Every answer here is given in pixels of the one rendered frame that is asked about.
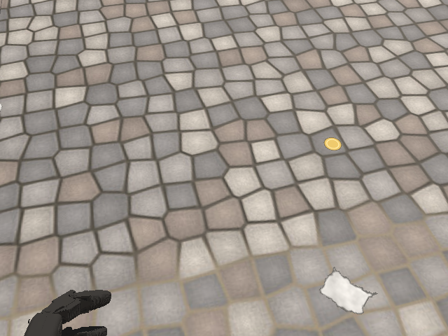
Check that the robot left hand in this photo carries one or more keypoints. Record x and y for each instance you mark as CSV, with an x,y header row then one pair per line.
x,y
65,308

